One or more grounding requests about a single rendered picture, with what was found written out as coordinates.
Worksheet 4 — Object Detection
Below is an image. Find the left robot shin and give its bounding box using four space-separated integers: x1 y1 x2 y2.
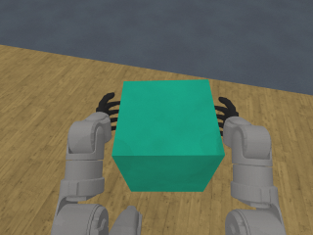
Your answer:
127 206 137 210

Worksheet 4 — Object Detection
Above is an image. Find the robot left thigh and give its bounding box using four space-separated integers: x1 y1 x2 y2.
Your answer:
109 209 143 235

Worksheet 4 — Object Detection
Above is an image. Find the left robot hand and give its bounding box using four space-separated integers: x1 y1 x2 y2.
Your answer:
96 92 120 131

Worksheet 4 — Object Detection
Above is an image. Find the robot right upper arm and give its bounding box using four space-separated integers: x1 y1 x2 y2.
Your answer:
225 209 286 235

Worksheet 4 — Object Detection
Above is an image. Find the right robot hand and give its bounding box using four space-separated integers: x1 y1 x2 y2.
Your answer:
214 96 239 137

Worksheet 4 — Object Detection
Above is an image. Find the robot right forearm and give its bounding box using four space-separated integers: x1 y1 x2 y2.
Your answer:
222 116 287 235

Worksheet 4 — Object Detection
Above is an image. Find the robot left upper arm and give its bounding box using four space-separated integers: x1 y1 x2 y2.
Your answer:
51 204 109 235

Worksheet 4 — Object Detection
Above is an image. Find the robot left forearm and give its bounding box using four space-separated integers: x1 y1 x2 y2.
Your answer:
50 112 112 235

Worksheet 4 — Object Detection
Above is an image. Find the carton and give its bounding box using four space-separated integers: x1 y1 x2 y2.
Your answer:
112 79 225 192

